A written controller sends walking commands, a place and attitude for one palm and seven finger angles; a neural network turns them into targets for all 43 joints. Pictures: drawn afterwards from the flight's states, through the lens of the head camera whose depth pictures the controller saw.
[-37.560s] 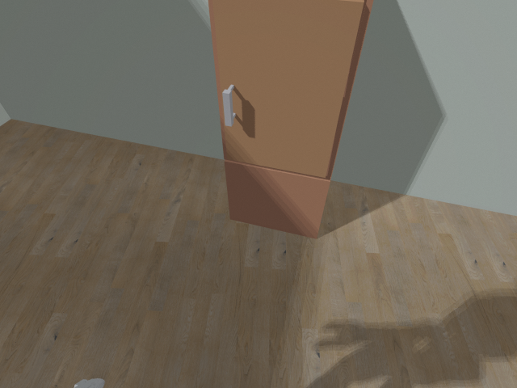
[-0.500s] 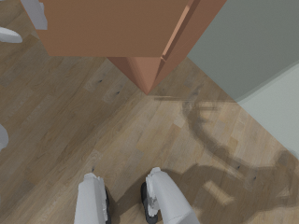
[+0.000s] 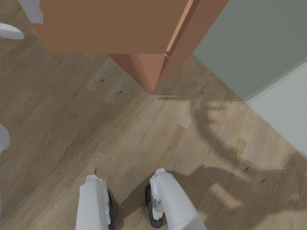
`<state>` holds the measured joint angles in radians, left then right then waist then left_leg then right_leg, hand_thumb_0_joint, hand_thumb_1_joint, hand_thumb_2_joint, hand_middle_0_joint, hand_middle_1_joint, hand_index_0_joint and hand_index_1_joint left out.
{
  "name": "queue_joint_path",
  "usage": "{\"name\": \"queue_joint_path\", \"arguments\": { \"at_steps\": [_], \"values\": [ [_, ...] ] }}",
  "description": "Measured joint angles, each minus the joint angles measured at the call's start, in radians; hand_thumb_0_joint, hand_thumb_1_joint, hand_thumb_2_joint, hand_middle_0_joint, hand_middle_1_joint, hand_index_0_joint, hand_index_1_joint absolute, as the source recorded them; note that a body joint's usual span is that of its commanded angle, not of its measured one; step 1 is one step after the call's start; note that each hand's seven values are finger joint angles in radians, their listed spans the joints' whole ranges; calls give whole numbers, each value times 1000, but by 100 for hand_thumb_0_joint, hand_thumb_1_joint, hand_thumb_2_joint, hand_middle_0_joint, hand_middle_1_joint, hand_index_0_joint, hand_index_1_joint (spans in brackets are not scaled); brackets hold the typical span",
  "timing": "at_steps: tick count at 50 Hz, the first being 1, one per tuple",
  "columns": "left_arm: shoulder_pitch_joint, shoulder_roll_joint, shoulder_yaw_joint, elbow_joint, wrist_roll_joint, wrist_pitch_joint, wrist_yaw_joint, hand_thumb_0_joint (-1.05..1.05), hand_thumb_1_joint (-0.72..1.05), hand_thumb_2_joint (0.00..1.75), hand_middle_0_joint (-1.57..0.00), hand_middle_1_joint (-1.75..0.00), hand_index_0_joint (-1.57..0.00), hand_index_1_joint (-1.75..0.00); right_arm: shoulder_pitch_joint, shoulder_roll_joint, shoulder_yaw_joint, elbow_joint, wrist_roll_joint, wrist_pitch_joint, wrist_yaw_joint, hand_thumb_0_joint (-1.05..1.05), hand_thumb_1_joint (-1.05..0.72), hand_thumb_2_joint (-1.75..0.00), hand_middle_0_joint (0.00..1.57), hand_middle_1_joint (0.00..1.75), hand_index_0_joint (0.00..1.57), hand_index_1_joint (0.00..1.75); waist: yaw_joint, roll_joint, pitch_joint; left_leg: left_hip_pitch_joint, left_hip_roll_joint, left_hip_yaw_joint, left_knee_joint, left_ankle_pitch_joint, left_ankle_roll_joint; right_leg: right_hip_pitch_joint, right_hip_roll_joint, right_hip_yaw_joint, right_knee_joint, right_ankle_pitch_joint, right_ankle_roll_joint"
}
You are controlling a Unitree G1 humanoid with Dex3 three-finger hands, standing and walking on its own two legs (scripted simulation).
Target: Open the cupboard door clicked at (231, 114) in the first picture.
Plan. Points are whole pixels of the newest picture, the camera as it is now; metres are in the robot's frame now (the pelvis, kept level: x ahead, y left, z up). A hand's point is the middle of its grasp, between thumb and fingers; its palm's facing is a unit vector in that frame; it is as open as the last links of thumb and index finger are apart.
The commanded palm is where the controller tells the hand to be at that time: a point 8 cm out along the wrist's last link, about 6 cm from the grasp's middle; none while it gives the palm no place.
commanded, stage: slide the fingers in behind the handle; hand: left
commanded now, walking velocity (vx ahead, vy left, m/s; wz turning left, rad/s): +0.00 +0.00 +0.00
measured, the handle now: out of the picture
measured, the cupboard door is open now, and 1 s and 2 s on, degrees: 49 46 48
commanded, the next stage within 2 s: close the thumb around the handle in 1.48 s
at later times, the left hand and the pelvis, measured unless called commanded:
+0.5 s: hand (1, 3) +0.58 +0.24 +0.08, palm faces +0.06 -1.00 -0.03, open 14.4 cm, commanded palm +0.58 +0.22 +0.07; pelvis +0.00 +0.00 +0.01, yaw +2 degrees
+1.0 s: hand (39, 1) +0.59 +0.18 +0.07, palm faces +0.01 -1.00 -0.03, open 14.1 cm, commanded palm +0.58 +0.18 +0.07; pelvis +0.00 +0.00 +0.00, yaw +1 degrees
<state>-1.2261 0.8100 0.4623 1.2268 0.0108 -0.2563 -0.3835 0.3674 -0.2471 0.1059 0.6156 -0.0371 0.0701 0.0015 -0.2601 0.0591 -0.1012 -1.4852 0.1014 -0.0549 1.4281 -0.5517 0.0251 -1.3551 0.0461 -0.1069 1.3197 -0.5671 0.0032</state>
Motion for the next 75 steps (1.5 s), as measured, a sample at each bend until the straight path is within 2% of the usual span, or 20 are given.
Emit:
{"name": "queue_joint_path", "arguments": {
  "at_steps": [8, 28, 36, 40, 43, 48, 60, 75],
  "values": [
    [23, -21, 2, 1, 0, -1, 32, -1, -50, 30, -30, -119, -29, -120, 23, -2, -6, 6, -2, -8, 5, 0, -90, -90, 21, 30, 20, 30, -5, 2, -8, 15, 3, 3, -9, 3, 1, 13, 3, 4, -10, 7, 1],
    [0, -118, -110, 8, -23, -36, 143, -1, -50, 30, -30, -119, -19, -119, 17, -6, -35, 45, -19, -24, 20, 0, -90, -90, 20, 30, 20, 30, 14, -14, -16, 29, -24, -12, -34, 21, -3, 37, -19, -14, -28, 8, -2],
    [-24, -138, -150, 11, -23, -38, 168, -1, -50, 30, -30, -119, -15, -118, 8, 3, -38, 45, -26, -26, 28, 0, -90, -90, 20, 30, 20, 30, 16, -15, -19, 18, -31, -22, -28, 20, -5, 33, -23, -23, -24, 2, -4],
    [-33, -177, -184, 11, -11, -36, 154, -1, -50, 30, -30, -119, -19, -118, 3, 6, -38, 48, -29, -23, 32, 0, -90, -90, 20, 30, 20, 30, 15, -13, -20, 17, -33, -23, -28, 18, -5, 33, -25, -24, -24, -1, -4],
    [-37, -202, -141, 24, -9, -32, 171, -1, -50, 30, -30, -119, -22, -120, -1, 5, -33, 39, -31, -24, 31, 0, -90, -90, 20, 30, 20, 30, 3, -8, -23, 14, -28, -18, -24, 14, -3, 27, -21, -19, -21, -2, -2],
    [2, -201, -100, -4, 31, -58, 212, -1, -50, 30, -30, -119, -26, -121, 6, 8, -38, 17, -36, -27, 45, 0, -90, -90, 20, 30, 20, 30, -14, 8, -24, 16, -17, -2, -18, 3, -1, 19, -13, -2, -12, -5, 0],
    [55, -221, -71, -19, 6, -61, 220, -1, -50, 30, -30, -119, -27, -120, 40, 23, -39, 37, -25, -13, 54, 0, -90, -90, 20, 30, 20, 30, 10, 19, -19, 64, -12, 21, -53, 4, -5, 48, -10, 21, -30, -5, -2],
    [94, -244, -81, -12, -11, -107, 208, -1, -50, 30, -29, -119, -27, -120, 14, -11, -64, 38, -19, -16, 45, 0, -90, -90, 20, 30, 20, 30, 18, 3, -28, 101, -13, 16, -71, 4, -14, 85, -9, 16, -44, -9, -10]
  ]
}}
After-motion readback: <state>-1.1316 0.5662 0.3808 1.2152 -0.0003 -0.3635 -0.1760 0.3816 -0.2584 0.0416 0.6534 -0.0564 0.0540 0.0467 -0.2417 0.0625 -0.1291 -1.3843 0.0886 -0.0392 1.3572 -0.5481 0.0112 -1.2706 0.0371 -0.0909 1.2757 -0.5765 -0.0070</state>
